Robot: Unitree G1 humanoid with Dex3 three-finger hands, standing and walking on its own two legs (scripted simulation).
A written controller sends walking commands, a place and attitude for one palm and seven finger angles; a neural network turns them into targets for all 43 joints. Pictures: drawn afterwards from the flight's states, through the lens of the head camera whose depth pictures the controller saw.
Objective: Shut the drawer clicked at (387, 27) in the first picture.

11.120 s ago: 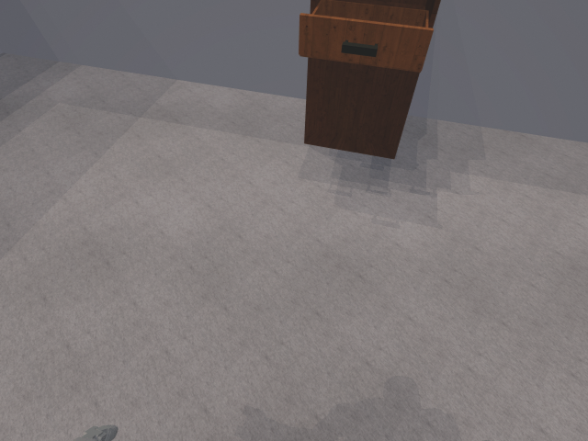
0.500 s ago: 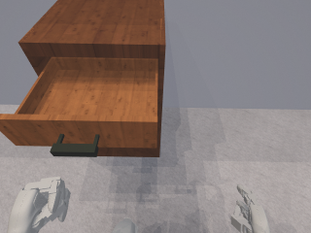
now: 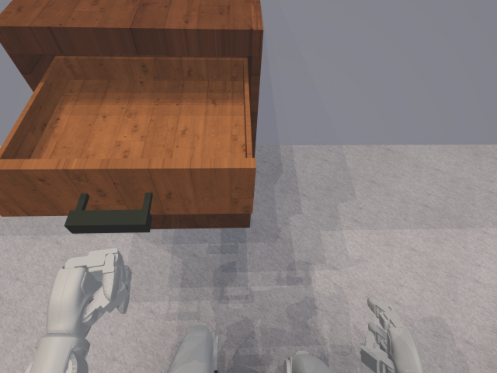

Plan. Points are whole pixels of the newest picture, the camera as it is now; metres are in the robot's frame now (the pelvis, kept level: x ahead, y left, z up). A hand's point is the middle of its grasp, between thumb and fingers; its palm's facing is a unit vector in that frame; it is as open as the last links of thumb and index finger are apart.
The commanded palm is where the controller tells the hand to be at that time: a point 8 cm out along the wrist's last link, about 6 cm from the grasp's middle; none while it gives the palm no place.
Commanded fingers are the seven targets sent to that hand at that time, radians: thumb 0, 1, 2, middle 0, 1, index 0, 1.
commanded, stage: bring the fist close to the handle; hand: left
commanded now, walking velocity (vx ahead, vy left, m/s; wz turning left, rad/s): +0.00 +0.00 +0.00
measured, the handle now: (113, 209) +0.36 +0.25 +0.03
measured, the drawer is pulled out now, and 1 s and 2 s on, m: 0.29 0.29 0.18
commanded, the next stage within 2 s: push the drawer shut in 0.52 s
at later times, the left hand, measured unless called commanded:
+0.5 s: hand (126, 280) +0.25 +0.20 +0.03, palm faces +0.08 -1.00 -0.05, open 3.3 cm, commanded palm +0.22 +0.25 +0.04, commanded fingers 0.00 0.90 0.90 -1.40 -1.60 -1.40 -1.60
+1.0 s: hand (131, 257) +0.28 +0.20 +0.03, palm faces +0.05 -1.00 -0.05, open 3.2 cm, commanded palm +0.27 +0.25 +0.04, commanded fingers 0.00 0.90 0.90 -1.40 -1.60 -1.40 -1.60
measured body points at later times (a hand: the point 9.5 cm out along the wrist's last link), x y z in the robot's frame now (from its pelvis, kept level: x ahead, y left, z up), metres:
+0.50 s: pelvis +0.00 +0.00 -0.01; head +0.08 +0.01 +0.43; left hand +0.24 +0.25 +0.03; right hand +0.18 -0.24 -0.09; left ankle +0.07 +0.13 -0.64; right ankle -0.02 -0.12 -0.64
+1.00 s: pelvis +0.00 +0.00 -0.01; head +0.09 +0.01 +0.43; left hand +0.27 +0.25 +0.04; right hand +0.17 -0.25 -0.10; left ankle +0.07 +0.13 -0.64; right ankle -0.02 -0.12 -0.64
